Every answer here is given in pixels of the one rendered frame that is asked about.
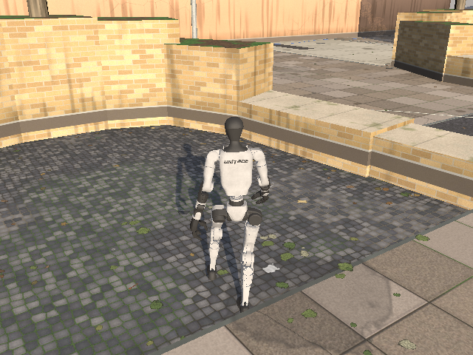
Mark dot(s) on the left robot hand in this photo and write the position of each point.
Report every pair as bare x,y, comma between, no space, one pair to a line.
193,227

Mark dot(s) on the robot left upper arm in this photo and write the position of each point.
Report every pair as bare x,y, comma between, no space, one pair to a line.
208,173

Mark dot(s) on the humanoid robot torso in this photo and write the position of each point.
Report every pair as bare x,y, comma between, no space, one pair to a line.
236,179

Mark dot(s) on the robot right upper arm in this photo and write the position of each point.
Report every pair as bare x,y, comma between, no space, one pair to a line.
261,166

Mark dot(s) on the right robot hand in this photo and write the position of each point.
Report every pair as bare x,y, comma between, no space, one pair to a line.
258,194

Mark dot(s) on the right robot forearm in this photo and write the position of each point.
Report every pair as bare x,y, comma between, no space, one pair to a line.
265,189

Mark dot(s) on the left robot forearm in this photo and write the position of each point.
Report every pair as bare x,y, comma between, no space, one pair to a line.
200,204

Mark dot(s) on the robot left foot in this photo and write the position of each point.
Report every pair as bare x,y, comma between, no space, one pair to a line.
212,273

